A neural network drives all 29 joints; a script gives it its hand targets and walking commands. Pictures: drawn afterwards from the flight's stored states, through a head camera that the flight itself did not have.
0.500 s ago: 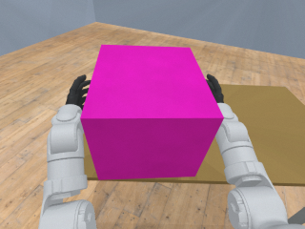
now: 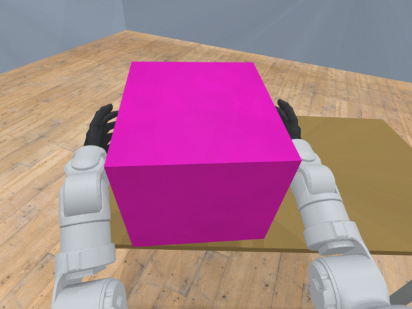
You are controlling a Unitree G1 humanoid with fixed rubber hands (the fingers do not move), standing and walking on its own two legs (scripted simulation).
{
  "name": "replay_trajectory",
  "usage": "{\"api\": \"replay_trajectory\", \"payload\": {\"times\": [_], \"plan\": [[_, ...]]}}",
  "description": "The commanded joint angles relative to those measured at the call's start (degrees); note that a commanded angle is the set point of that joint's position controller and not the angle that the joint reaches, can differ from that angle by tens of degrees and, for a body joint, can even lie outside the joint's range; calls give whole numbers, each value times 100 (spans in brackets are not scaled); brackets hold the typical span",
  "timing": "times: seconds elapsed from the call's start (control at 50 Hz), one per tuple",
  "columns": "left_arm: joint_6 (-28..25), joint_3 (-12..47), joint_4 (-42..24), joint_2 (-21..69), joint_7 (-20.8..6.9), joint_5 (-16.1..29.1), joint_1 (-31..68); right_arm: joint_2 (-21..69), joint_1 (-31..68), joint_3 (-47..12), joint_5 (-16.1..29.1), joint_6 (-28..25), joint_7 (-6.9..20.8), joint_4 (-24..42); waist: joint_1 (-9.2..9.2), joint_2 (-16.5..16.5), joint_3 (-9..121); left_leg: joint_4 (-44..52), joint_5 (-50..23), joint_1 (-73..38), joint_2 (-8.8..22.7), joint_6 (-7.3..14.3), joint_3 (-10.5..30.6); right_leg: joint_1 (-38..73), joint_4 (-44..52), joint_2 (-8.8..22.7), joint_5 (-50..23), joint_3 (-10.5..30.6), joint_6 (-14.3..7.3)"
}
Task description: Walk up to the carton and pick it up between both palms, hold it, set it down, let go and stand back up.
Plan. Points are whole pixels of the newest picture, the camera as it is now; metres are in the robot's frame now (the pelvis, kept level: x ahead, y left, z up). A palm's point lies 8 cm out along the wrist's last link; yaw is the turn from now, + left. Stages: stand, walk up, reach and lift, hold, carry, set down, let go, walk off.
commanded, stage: hold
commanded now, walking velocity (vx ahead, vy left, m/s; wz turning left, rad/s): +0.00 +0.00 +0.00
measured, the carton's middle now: (196, 148) +0.39 +0.00 +0.15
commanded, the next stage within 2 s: none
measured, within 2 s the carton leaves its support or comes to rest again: neither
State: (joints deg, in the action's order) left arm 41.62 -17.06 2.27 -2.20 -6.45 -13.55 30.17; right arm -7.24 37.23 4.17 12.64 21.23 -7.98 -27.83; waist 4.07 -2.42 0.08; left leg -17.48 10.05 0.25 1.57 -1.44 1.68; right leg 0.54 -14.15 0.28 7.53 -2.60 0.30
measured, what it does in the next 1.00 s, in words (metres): stands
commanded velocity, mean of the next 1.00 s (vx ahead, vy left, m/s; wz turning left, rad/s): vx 0.00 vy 0.00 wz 0.00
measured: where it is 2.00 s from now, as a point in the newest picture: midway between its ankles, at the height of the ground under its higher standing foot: outside the picture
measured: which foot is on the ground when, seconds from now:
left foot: down 0.00-1.00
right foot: down 0.00-1.00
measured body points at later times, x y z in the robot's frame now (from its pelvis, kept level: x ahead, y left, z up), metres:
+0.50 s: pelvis +0.00 +0.00 +0.00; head -0.05 +0.02 +0.45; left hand +0.36 +0.18 +0.20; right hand +0.37 -0.18 +0.19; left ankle +0.00 +0.13 -0.75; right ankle +0.01 -0.12 -0.75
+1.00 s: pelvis +0.00 +0.00 +0.00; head -0.05 +0.03 +0.45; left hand +0.36 +0.18 +0.20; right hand +0.37 -0.17 +0.20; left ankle +0.00 +0.13 -0.75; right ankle +0.01 -0.12 -0.75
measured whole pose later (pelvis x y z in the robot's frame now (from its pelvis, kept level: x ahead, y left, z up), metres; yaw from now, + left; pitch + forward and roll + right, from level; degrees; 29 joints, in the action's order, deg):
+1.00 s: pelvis +0.00 +0.00 +0.00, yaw +0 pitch -7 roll +0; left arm 42.2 -17.6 3.8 -2.4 -6.3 -13.8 32.6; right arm -7.0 38.5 5.2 11.3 21.0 -7.5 -29.1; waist 4.0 -3.1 0.3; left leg -16.9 9.5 0.3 1.1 -1.2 1.8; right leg 0.1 -14.5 0.7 7.5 -2.7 0.4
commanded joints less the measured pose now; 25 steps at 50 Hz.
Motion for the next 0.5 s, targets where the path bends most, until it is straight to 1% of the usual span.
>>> {"api": "replay_trajectory", "payload": {"times": [0.0,0.04,0.06,0.08,0.1,0.12,0.16,0.18,0.2,0.22,0.24,0.26,0.28,0.3,0.32,0.34,0.36,0.4,0.42,0.44,0.46,0.48], "plan": [[-267,2542,-761,2511,-592,704,3211,2766,3670,-2186,594,-142,654,1679,-22,476,1794,13,-2073,-330,-436,-215,-340,541,5,-371,-1123,-137,93],[-178,2485,-691,2495,-624,640,3107,2715,3539,-2054,469,-88,692,1549,24,376,1512,138,-1826,-239,-388,-188,-359,471,64,-375,-853,-159,74],[-144,2432,-651,2461,-649,613,3085,2676,3579,-2026,436,-83,709,1538,-9,338,1440,166,-1686,-199,-386,-167,-364,456,87,-371,-728,-164,69],[-127,2409,-637,2440,-659,590,3133,2631,3520,-1943,411,-56,737,1359,3,427,1307,236,-1519,-79,-381,-168,-382,417,117,-358,-513,-160,37],[-108,2406,-600,2460,-670,602,3143,2621,3508,-1915,370,-50,768,1289,8,423,1311,269,-1450,-69,-367,-159,-385,406,124,-359,-458,-171,43],[-98,2430,-684,2501,-671,639,3103,2677,3537,-1943,409,-73,782,1383,-19,399,1457,224,-1579,-90,-366,-143,-388,508,91,-357,-612,-151,44],[-133,2622,-852,2573,-635,764,3154,2715,3712,-2007,501,-145,774,1706,40,476,1834,72,-1935,-228,-389,-193,-365,564,38,-377,-1011,-157,48],[-171,2646,-899,2562,-609,810,3248,2759,3800,-2042,512,-152,759,1775,38,428,1927,45,-1930,-245,-399,-185,-359,546,36,-374,-1017,-162,65],[-178,2639,-839,2562,-603,845,3177,2778,3841,-2091,524,-179,736,1963,40,341,2050,-12,-2026,-278,-425,-162,-363,624,7,-380,-1242,-145,97],[-199,2659,-861,2534,-593,843,3139,2764,3782,-2129,529,-170,704,1986,49,378,2061,-21,-2042,-298,-438,-181,-350,648,-20,-378,-1326,-138,96],[-221,2708,-969,2575,-588,884,3137,2798,3744,-2143,524,-162,684,2079,75,349,2159,-21,-2071,-315,-434,-178,-345,710,-41,-391,-1394,-148,129],[-216,2576,-810,2491,-592,802,3141,2741,3688,-2122,490,-115,681,1888,27,335,1917,20,-1958,-264,-435,-164,-353,658,-26,-376,-1311,-141,122],[-221,2501,-827,2466,-602,776,3206,2761,3592,-2067,443,-66,697,1699,31,261,1804,138,-1724,-219,-421,-132,-375,576,25,-371,-1046,-154,136],[-168,2395,-621,2406,-626,689,3102,2682,3525,-2013,382,-45,716,1560,5,242,1555,181,-1606,-173,-407,-112,-386,519,61,-357,-904,-147,104],[-143,2332,-589,2400,-652,656,3114,2707,3572,-1993,355,-42,734,1505,-46,201,1481,224,-1460,-82,-399,-71,-410,502,79,-361,-731,-159,97],[-124,2340,-574,2402,-673,647,3156,2704,3563,-1926,315,-50,750,1466,-23,243,1456,265,-1382,-31,-399,-75,-425,533,101,-338,-651,-143,86],[-149,2406,-665,2458,-676,721,3260,2790,3775,-2007,368,-106,764,1680,-72,222,1722,232,-1436,-15,-412,-46,-437,589,78,-337,-759,-129,101],[-179,2493,-647,2469,-637,769,3305,2784,3824,-2039,435,-132,755,1680,-48,378,1789,145,-1654,-96,-412,-102,-398,563,41,-350,-909,-123,77],[-188,2479,-689,2496,-635,766,3262,2825,3819,-2075,441,-134,733,1703,-38,301,1821,119,-1763,-160,-414,-99,-387,607,46,-358,-1032,-129,85],[-213,2478,-702,2460,-633,775,3336,2835,3815,-2083,441,-124,723,1644,-25,274,1862,126,-1703,-203,-412,-87,-377,579,49,-358,-1031,-145,118],[-215,2473,-646,2475,-633,779,3326,2819,3807,-2060,425,-117,715,1631,2,285,1802,131,-1615,-149,-413,-87,-375,547,51,-350,-961,-131,106],[-188,2389,-483,2467,-648,723,3264,2789,3772,-2021,381,-97,710,1529,-21,248,1638,172,-1508,-125,-409,-67,-386,476,75,-345,-849,-131,106]]}}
